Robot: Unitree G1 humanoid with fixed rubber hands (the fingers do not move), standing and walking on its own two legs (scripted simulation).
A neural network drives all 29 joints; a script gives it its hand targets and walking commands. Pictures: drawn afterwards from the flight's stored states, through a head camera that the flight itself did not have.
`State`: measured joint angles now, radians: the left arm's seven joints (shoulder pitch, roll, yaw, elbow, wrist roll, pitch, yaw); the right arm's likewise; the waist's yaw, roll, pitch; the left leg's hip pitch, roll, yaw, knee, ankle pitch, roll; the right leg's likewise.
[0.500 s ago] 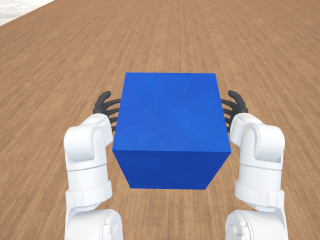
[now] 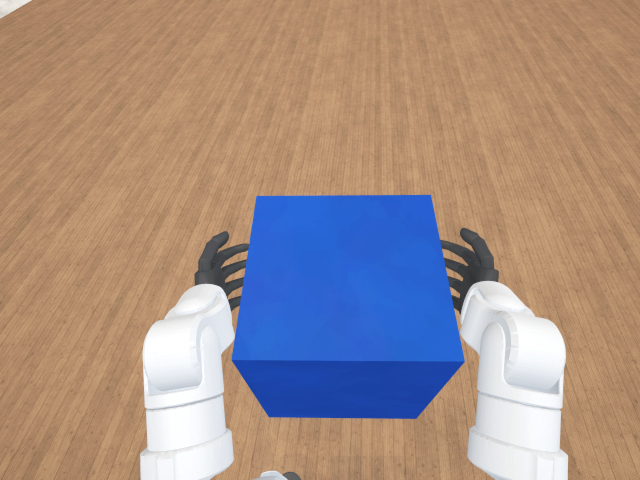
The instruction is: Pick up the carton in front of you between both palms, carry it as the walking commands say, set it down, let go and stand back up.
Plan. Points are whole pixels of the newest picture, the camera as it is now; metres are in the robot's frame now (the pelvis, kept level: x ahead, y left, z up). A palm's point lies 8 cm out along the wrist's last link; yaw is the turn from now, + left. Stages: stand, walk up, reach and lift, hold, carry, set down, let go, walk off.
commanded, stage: carry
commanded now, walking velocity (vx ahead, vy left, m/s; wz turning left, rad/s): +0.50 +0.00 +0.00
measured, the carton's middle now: (342, 316) +0.32 +0.00 +0.03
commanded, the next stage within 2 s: none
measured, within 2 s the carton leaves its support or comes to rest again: neither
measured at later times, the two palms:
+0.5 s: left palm (245, 158) +0.56 +0.15 +0.10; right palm (436, 152) +0.56 -0.16 +0.11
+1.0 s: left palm (273, 67) +0.87 +0.13 +0.11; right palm (415, 61) +0.88 -0.17 +0.11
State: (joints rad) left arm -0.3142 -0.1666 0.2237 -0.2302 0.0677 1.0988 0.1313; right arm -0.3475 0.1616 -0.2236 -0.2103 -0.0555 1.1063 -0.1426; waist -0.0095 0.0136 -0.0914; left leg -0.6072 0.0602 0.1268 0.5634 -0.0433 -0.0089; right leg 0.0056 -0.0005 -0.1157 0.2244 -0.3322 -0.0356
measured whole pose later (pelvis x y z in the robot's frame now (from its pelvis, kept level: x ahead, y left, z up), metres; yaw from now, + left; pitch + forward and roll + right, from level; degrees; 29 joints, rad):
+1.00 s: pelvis +0.65 -0.02 +0.00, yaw +1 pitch +4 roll +0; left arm 0.06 -0.13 0.03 -0.54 0.04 1.19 0.12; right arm 0.06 0.13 -0.04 -0.56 -0.05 1.20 -0.13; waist 0.01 0.01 -0.17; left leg -0.57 0.12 0.15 0.55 -0.05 -0.01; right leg 0.00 -0.03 -0.20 0.21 -0.29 0.00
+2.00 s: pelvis +1.33 -0.02 +0.00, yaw +0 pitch +4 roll +0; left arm 0.07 -0.13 0.02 -0.58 0.04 1.16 0.12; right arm 0.08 0.13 -0.03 -0.60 -0.06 1.17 -0.12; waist 0.00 0.01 -0.12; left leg -0.57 0.11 0.17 0.54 -0.04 -0.01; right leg 0.06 -0.04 -0.21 0.21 -0.33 0.02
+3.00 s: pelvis +1.58 -0.02 -0.01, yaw +0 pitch +3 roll +0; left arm -0.07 -0.13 0.08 -0.07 0.19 0.88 0.04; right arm -0.08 0.13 -0.08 -0.06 -0.19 0.88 -0.04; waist -0.01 0.01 -0.11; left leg -0.20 0.09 0.19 0.52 -0.37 -0.02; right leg -0.27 -0.06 -0.17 0.54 -0.32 0.00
